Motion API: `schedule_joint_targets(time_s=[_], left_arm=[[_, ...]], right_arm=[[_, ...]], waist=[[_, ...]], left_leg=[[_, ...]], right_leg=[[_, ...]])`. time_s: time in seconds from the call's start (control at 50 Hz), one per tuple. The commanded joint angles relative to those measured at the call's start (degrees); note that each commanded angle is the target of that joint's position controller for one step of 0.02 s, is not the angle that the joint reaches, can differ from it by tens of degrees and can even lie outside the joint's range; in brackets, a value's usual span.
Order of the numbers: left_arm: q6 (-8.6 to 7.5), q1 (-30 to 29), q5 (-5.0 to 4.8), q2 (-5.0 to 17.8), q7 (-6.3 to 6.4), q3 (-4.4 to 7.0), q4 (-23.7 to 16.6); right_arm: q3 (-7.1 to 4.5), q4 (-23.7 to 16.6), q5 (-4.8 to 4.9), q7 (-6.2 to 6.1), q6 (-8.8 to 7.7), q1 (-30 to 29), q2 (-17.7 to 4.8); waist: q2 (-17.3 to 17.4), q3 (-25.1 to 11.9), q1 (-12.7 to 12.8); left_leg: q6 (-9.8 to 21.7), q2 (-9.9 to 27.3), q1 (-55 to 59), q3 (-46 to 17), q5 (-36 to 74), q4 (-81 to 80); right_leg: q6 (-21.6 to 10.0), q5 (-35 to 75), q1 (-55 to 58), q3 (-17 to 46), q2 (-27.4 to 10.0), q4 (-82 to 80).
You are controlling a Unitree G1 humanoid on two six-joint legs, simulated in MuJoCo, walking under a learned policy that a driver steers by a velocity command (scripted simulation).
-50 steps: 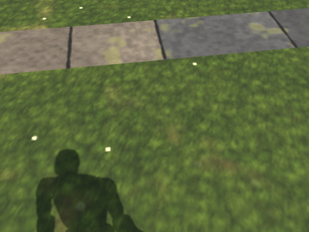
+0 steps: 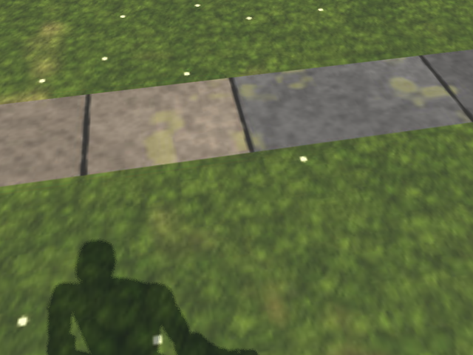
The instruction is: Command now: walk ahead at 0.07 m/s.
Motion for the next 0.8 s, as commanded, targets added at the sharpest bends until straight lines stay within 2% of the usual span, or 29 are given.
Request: schedule_joint_targets(time_s=[0.02, 0.04, 0.06, 0.08, 0.1, 0.12, 0.16, 0.22, 0.24, 0.32, 0.38, 0.4, 0.42, 0.44, 0.46, 0.48, 0.5, 0.54, 0.58, 0.62, 0.64, 0.66, 0.68, 0.7, 0.72, 0.74, 0.76, 0.78, 0.8], left_arm=[[0.91, 9.41, 0.84, 4.06, -0.02, 1.37, 1.31], [0.73, 9.48, 1.15, 4.33, 0.02, 1.3, 1.22], [0.53, 7.99, 0.82, 8.01, 0.27, 2.01, 1.13], [0.08, 6.42, 0.31, 8.01, 0.12, 2.27, 2.12], [-0.62, 4.72, 0.34, 5.74, 0.0, 1.84, 2.07], [-1.24, 3.13, 0.44, 4.85, -0.13, 1.69, 2.22], [-2.2, 2.06, 0.06, 4.02, -0.34, 1.69, 2.45], [-2.48, 5.12, -0.6, 3.98, -0.14, 1.87, 3.79], [-2.47, 5.94, -0.56, 4.04, -0.08, 1.9, 4.24], [-2.41, 7.34, -0.58, 3.7, -0.17, 1.81, 5.39], [-2.15, 7.78, -0.67, 3.37, -0.31, 1.71, 6.07], [-1.94, 9.92, -1.04, 3.85, -0.29, 2.05, 7.08], [-1.91, 10.51, -1.59, 5.13, -0.37, 2.57, 7.03], [-2.38, 10.34, -2.09, 5.55, -0.46, 2.78, 6.34], [-3.41, 9.78, -2.61, 5.42, -0.56, 2.78, 5.61], [-4.64, 8.42, -2.98, 4.98, -0.75, 2.78, 4.84], [-5.62, 7.38, -2.84, 4.58, -0.98, 2.88, 4.42], [-6.77, 5.96, -2.43, 3.4, -1.51, 2.87, 3.35], [-7.47, 4.9, -2.67, 2.02, -1.86, 2.55, 2.23], [-8.1, 5.73, -2.77, 1.88, -1.95, 2.45, 1.91], [-8.4, 8.04, -2.87, 1.79, -2.09, 2.37, 2.48], [-8.69, 11.75, -2.89, 2.53, -2.19, 2.55, 3.71], [-8.88, 19.46, -2.85, 4.97, -2.09, 3.41, 6.34], [-8.53, 32.06, -2.46, 10.86, -1.82, 5.59, 10.27], [-8.27, 34.35, -1.96, 11.23, -2.47, 5.95, 10.38], [-7.9, 31.71, -0.74, 7.17, -2.81, 4.35, 9.18], [-7.42, 29.97, 0.17, 5.27, -3.21, 3.46, 8.05], [-6.73, 28.13, 0.2, 4.66, -3.46, 2.77, 7.55], [-6.09, 25.22, -0.12, 3.0, -3.43, 1.86, 7.06]], right_arm=[[-0.89, -3.4, 1.13, -1.1, 0.38, -4.42, -5.74], [-0.52, -2.64, 1.37, -1.17, 0.61, -2.6, -4.64], [-0.99, -2.02, 1.56, -1.38, 0.83, 0.81, -5.34], [-1.22, -1.51, 1.42, -1.93, 1.22, 1.96, -5.15], [-1.26, -1.05, 0.86, -2.34, 1.54, 1.68, -5.02], [-1.25, -0.51, 0.53, -2.52, 1.85, 2.17, -4.3], [-1.29, 0.74, -0.06, -2.58, 2.26, 3.06, -4.01], [-1.37, 1.61, 0.41, -2.27, 2.08, 1.9, -4.25], [-1.33, 1.7, 0.63, -2.21, 1.92, 1.22, -3.93], [-1.16, 2.68, 0.89, -2.0, 1.56, 1.08, -3.07], [-1.1, 3.55, 1.1, -2.04, 1.78, 1.77, -2.94], [-1.41, 4.69, 1.53, -2.13, 1.97, 3.83, -3.64], [-2.1, 4.9, 2.32, -2.11, 2.0, 4.72, -5.3], [-2.46, 4.44, 2.91, -2.01, 1.5, 4.74, -6.25], [-2.57, 3.6, 3.48, -1.84, 0.45, 4.33, -6.29], [-2.64, 2.9, 3.66, -1.62, -0.79, 3.82, -5.98], [-2.93, 2.59, 3.5, -1.39, -1.75, 3.56, -6.04], [-3.32, 1.91, 3.31, -0.97, -2.71, 4.26, -6.11], [-3.64, 1.14, 3.66, -0.82, -2.96, 5.4, -6.91], [-3.92, -0.24, 3.89, -0.8, -2.96, 5.16, -7.9], [-3.85, -1.49, 3.9, -0.68, -2.99, 3.42, -7.94], [-3.57, -3.43, 3.87, -0.47, -3.11, -0.08, -7.22], [-3.03, -6.46, 3.87, -0.11, -3.53, -6.7, -5.83], [-2.14, -10.5, 3.68, 0.54, -4.91, -15.31, -3.11], [-2.17, -10.33, 3.08, 0.91, -6.08, -14.79, -3.67], [-2.04, -10.33, 3.83, 1.46, -6.54, -14.15, -4.09], [-0.97, -11.08, 4.43, 2.03, -6.51, -14.52, -1.79], [-0.12, -12.13, 4.22, 2.54, -6.29, -14.38, -0.33], [0.16, -12.59, 3.64, 2.91, -5.78, -13.59, 0.05]], waist=[[5.91, -0.44, 4.72], [3.6, 1.47, 4.41], [-1.87, 4.15, 1.18], [-7.96, 4.84, -0.36], [-9.52, 4.97, -0.62], [-10.06, 4.4, -1.37], [-6.95, 3.18, -1.57], [-0.11, 2.74, 0.46], [0.81, 2.33, 0.92], [1.43, -0.17, 1.44], [1.93, -0.65, 1.43], [1.91, -2.72, 1.59], [1.89, 0.02, 1.41], [2.59, 4.08, 1.45], [2.81, 6.76, 1.35], [2.67, 7.53, 1.14], [2.69, 6.49, 1.03], [3.64, 3.83, 0.66], [5.62, 3.18, 0.56], [6.93, 3.14, 1.63], [6.78, 3.28, 3.13], [4.78, 3.08, 5.39], [0.23, 1.9, 9.48], [-11.17, -0.63, 14.86], [-15.1, -0.66, 14.52], [-7.34, 1.04, 11.72], [-3.9, 1.63, 10.42], [-1.58, 2.8, 8.55], [-1.05, 4.03, 5.89]], left_leg=[[4.28, 13.28, -11.99, -13.44, -28.24, -12.24], [1.62, 11.52, -11.56, -12.81, -30.4, -10.18], [-0.51, 7.8, -10.05, -9.48, -26.98, -6.48], [-1.83, 4.69, -2.4, -4.78, -20.53, -3.08], [-2.49, 4.24, 3.32, -3.91, -15.58, 0.3], [-2.57, 4.19, 6.35, -3.49, -12.34, 1.75], [-2.31, 5.06, 8.03, -4.08, -10.1, 1.33], [-1.16, 6.18, 4.72, -5.5, -12.25, -1.09], [-1.0, 6.26, 3.85, -5.7, -12.26, -1.48], [-1.03, 6.27, 5.7, -5.44, -5.89, -0.2], [-0.81, 6.31, 6.92, -5.37, -2.14, 0.76], [0.07, 4.92, 7.35, -4.14, -15.34, 1.75], [1.31, 5.14, 4.64, -5.19, -30.59, 1.64], [2.82, 7.4, 1.27, -8.8, -40.28, 0.18], [4.15, 9.92, -0.7, -12.56, -42.29, -1.53], [4.73, 11.62, -0.32, -14.76, -38.08, -2.95], [4.9, 12.5, 1.05, -15.76, -33.49, -3.5], [5.33, 13.45, 4.42, -17.85, -31.42, -4.74], [6.53, 15.77, 7.11, -21.68, -32.63, -8.0], [7.89, 18.35, 6.54, -25.4, -32.77, -9.7], [8.07, 18.68, 4.65, -25.34, -30.9, -8.15], [7.04, 17.36, 0.54, -22.32, -25.79, -4.4], [3.96, 13.15, -10.26, -14.61, -15.89, 4.18], [-0.87, 4.67, -30.01, -1.17, 0.34, 23.31], [-0.34, 2.84, -46.16, -1.95, -16.61, 37.0], [0.83, 5.14, -56.28, -6.14, -20.39, 47.85], [1.97, 6.41, -62.07, -7.02, -19.75, 55.75], [2.3, 8.48, -64.46, -7.0, -18.77, 58.6], [2.33, 11.27, -62.38, -8.0, -16.51, 57.28]], right_leg=[[-2.15, 1.79, 16.67, -2.55, 1.35, -7.15], [-3.54, 1.91, 16.04, -0.12, -0.74, -13.32], [-5.57, -4.75, 11.24, 3.16, -3.22, -17.46], [-6.39, -16.15, 1.92, 4.26, -2.73, -21.73], [-5.65, -20.61, -2.3, 4.87, -2.35, -25.36], [-4.54, -20.27, -3.48, 5.06, -2.35, -26.61], [-3.15, -15.31, -1.79, 3.89, -1.51, -24.92], [-2.87, -6.87, 3.69, 1.21, 0.33, -20.75], [-2.94, -4.3, 5.65, 0.69, 0.61, -19.58], [-3.21, 3.68, 8.96, -0.26, 0.9, -17.38], [-2.98, 6.96, 9.95, -0.88, 1.26, -16.59], [-3.96, -5.13, 10.54, -2.11, 2.56, -15.93], [-5.64, -18.8, 7.68, -1.24, 2.46, -15.7], [-7.41, -27.64, 3.9, 1.25, 0.86, -16.31], [-8.8, -28.94, 1.89, 4.02, -1.24, -16.9], [-9.37, -24.29, 1.52, 5.05, -2.4, -17.67], [-9.35, -18.91, 2.1, 4.7, -2.7, -17.66], [-8.87, -13.79, 2.02, 2.79, -1.56, -15.81], [-8.45, -9.66, 0.86, -0.27, -0.18, -12.97], [-9.38, -5.98, 2.36, -2.0, 0.0, -10.67], [-10.08, -4.89, 4.41, -2.08, -0.39, -10.85], [-10.69, -3.67, 9.21, -1.01, -1.29, -12.89], [-12.02, -3.88, 21.76, 2.96, -3.41, -18.43], [-15.49, -4.66, 44.35, 16.04, -9.37, -27.06], [-17.78, 0.39, 55.28, 29.3, -16.61, -25.97], [-17.67, 0.86, 57.95, 28.55, -17.32, -22.72], [-17.21, 3.43, 57.97, 25.55, -17.2, -22.1], [-16.76, 7.17, 55.37, 21.96, -17.31, -23.16], [-15.04, 8.97, 49.62, 17.98, -16.7, -25.43]])
Velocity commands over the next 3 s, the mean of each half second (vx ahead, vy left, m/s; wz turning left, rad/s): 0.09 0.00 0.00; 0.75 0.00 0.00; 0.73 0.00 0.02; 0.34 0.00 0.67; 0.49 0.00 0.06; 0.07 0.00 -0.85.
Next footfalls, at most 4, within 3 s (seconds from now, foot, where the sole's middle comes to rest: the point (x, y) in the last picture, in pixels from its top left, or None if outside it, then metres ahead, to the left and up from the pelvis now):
0.04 right None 0.09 -0.14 -0.77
1.06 left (198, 330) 0.59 0.13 -0.77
1.50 right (252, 217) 0.99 -0.04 -0.77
1.98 left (191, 259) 0.83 0.16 -0.77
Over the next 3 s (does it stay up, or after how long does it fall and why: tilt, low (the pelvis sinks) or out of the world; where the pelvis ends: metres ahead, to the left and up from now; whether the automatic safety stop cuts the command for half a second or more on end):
stays up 1.18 0.32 0.00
